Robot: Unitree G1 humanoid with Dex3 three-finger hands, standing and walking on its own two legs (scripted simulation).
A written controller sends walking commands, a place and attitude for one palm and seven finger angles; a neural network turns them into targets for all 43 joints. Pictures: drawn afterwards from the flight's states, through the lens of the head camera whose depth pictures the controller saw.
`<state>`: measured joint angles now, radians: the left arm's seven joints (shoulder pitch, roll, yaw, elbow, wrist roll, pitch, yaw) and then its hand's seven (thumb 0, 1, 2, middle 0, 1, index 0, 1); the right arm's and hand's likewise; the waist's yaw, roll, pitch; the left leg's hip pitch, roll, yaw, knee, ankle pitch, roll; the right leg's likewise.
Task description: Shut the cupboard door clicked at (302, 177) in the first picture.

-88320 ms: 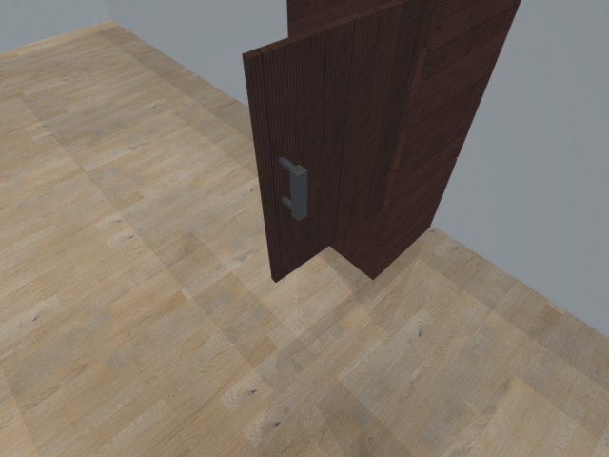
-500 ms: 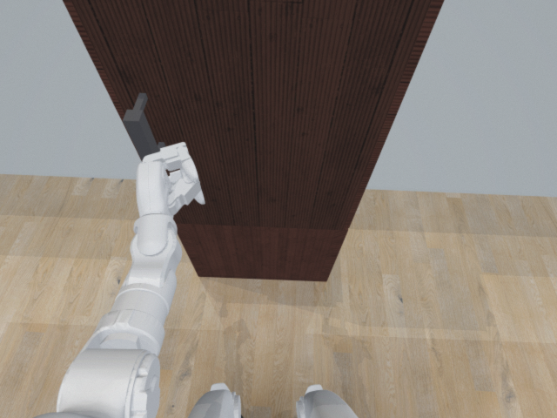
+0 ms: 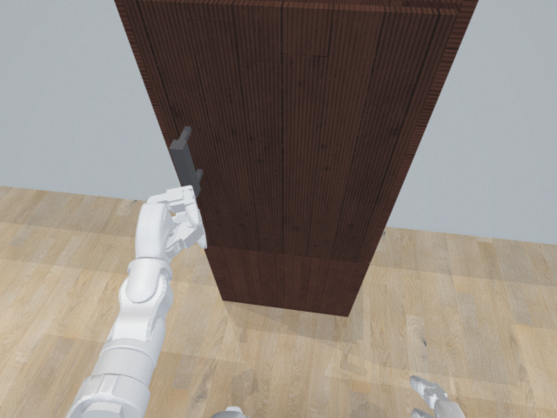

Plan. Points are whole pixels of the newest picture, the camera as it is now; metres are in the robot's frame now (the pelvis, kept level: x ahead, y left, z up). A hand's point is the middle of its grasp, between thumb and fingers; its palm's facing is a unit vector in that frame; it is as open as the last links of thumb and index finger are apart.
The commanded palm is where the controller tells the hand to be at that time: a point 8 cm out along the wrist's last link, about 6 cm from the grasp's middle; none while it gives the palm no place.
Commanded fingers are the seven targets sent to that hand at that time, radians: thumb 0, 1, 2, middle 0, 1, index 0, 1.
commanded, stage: draw the hand back to the body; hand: left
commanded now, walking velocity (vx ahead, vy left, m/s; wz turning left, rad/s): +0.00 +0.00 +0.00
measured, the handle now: (189, 162) +0.53 +0.17 +0.04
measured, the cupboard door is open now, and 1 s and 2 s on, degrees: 0 0 0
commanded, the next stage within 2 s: step back with the hand held close in 1.38 s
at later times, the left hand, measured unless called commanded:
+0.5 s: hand (106, 269) +0.27 +0.20 +0.14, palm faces +0.14 -0.96 -0.23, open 3.1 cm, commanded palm +0.23 +0.25 +0.16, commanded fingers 0.00 0.90 0.90 -0.86 -1.02 -0.86 -1.02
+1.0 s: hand out of the picture +0.20 +0.30 +0.21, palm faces +0.45 -0.80 -0.39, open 6.1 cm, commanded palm +0.15 +0.33 +0.23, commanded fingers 0.00 0.90 0.90 -0.20 -0.30 -0.20 -0.30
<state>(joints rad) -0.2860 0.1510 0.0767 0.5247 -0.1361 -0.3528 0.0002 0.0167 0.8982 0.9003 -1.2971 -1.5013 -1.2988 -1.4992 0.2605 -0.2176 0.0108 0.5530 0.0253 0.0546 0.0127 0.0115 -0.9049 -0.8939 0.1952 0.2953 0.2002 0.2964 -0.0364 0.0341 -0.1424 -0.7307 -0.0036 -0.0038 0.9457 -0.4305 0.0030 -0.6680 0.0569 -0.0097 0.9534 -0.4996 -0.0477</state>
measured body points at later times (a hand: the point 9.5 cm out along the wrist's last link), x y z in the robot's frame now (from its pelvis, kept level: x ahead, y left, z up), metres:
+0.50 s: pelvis +0.00 +0.02 +0.04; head -0.02 +0.00 +0.49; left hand +0.25 +0.25 +0.15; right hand +0.18 -0.21 -0.04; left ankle +0.02 +0.12 -0.68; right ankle -0.02 -0.09 -0.68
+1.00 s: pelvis +0.01 +0.03 +0.06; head -0.02 +0.00 +0.51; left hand +0.17 +0.34 +0.23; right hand +0.21 -0.17 -0.03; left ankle +0.02 +0.12 -0.68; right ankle -0.02 -0.09 -0.68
